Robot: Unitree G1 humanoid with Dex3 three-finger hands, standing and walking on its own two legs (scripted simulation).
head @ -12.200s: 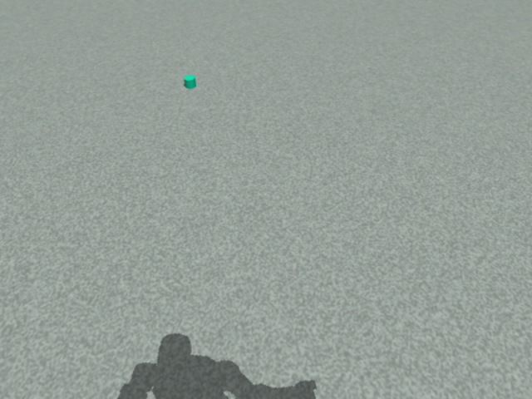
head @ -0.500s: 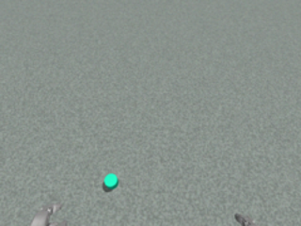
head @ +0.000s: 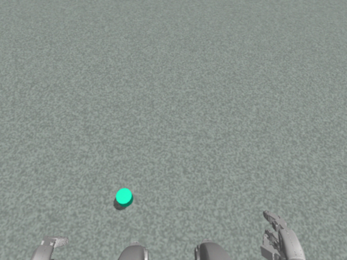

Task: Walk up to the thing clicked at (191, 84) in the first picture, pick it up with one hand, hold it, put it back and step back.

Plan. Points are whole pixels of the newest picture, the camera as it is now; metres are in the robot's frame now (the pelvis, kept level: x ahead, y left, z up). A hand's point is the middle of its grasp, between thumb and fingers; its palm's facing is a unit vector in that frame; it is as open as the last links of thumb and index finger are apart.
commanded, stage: rise first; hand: left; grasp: from above
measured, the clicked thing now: (124, 197) +0.44 +0.22 -0.67
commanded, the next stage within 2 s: none
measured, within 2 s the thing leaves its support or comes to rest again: neither
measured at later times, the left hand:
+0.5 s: hand (80, 243) +0.21 +0.28 -0.29, palm faces -0.40 -0.60 -0.69, open 13.9 cm
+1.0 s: hand (94, 212) +0.33 +0.29 -0.44, palm faces -0.48 -0.18 -0.86, open 13.9 cm
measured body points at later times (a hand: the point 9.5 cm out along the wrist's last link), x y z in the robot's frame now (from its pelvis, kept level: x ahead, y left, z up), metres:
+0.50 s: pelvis -0.04 +0.00 -0.15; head +0.13 +0.01 +0.27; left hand +0.23 +0.31 -0.25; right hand +0.15 -0.27 -0.25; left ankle +0.01 +0.12 -0.67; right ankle +0.01 -0.13 -0.67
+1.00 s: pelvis -0.09 +0.00 -0.30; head +0.13 +0.03 +0.10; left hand +0.35 +0.30 -0.39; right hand -0.02 -0.28 -0.42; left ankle +0.00 +0.12 -0.67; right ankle +0.01 -0.13 -0.67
